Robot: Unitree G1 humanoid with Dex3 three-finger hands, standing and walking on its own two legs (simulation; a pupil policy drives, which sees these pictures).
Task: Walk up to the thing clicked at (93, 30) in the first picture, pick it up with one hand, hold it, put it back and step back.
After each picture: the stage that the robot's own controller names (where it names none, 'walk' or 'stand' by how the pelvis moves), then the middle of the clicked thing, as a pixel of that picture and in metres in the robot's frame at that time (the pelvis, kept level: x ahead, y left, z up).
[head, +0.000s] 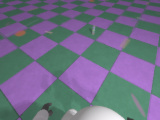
stand; (93, 30) +2.12 -0.03 -0.66
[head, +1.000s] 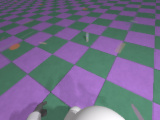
walk; (87, 37) +1.97 +0.23 -0.64
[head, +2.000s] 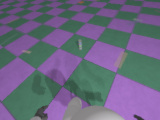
walk; (80, 45) +1.37 +0.34 -0.65
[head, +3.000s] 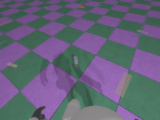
walk; (75, 61) +0.91 +0.31 -0.65
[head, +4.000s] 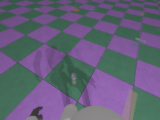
walk; (73, 79) +0.59 +0.19 -0.63
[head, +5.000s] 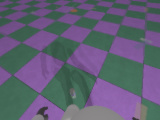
stand; (73, 93) +0.35 +0.21 -0.63
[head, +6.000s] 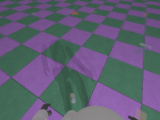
stand; (72, 98) +0.31 +0.18 -0.66
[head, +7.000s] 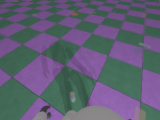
stand; (72, 97) +0.33 +0.19 -0.66
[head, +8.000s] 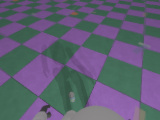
stand; (72, 97) +0.33 +0.20 -0.66
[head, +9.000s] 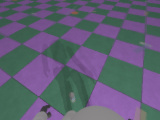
stand; (72, 97) +0.32 +0.20 -0.66
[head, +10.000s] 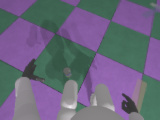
go down; (67, 73) +0.37 +0.20 -0.43
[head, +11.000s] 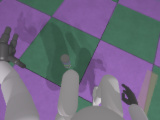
go down; (66, 62) +0.41 +0.21 -0.28
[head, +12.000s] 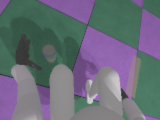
close in; (50, 55) +0.39 +0.24 -0.18
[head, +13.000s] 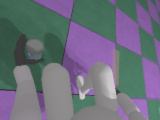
close; (35, 53) +0.40 +0.26 -0.15
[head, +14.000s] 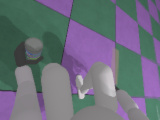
lift; (33, 53) +0.39 +0.27 -0.16
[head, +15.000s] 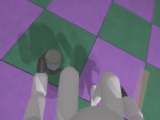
lift; (53, 63) +0.31 +0.26 -0.05
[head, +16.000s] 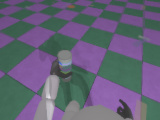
hold; (65, 68) +0.32 +0.17 +0.08
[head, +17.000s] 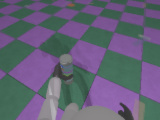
hold; (67, 71) +0.32 +0.16 +0.03
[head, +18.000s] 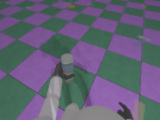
hold; (68, 70) +0.32 +0.16 +0.04
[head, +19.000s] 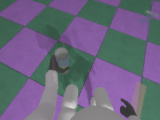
crouch; (63, 63) +0.37 +0.18 -0.02
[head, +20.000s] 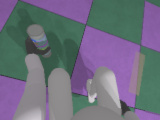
lower; (42, 44) +0.46 +0.26 -0.08
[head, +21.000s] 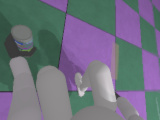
lower; (25, 44) +0.44 +0.28 -0.16
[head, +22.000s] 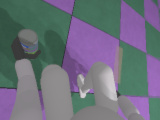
lower; (30, 47) +0.42 +0.28 -0.16
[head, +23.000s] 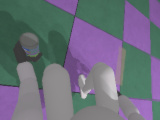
lower; (32, 50) +0.40 +0.29 -0.16
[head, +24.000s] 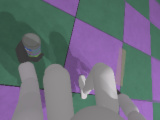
lower; (34, 50) +0.40 +0.28 -0.16
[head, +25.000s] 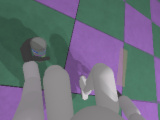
open; (39, 52) +0.41 +0.26 -0.16
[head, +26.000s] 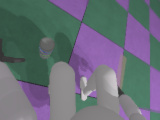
stand; (45, 50) +0.40 +0.25 -0.17
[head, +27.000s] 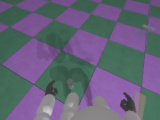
stand; (70, 84) +0.37 +0.19 -0.53
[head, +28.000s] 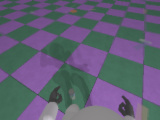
stand; (72, 94) +0.35 +0.19 -0.60
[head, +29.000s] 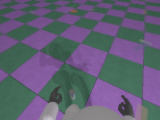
stand; (72, 94) +0.35 +0.18 -0.60
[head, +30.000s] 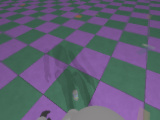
stand; (75, 95) +0.38 +0.18 -0.65
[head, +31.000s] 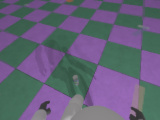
walk; (76, 80) +0.47 +0.20 -0.62
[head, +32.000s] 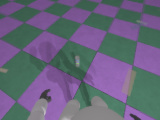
walk; (77, 61) +0.77 +0.18 -0.63
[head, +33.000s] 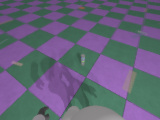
stand; (82, 60) +1.00 +0.16 -0.64
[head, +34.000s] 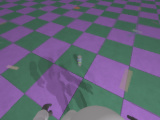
stand; (79, 61) +0.97 +0.20 -0.66
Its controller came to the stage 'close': yes
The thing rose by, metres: 0.68
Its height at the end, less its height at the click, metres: +0.00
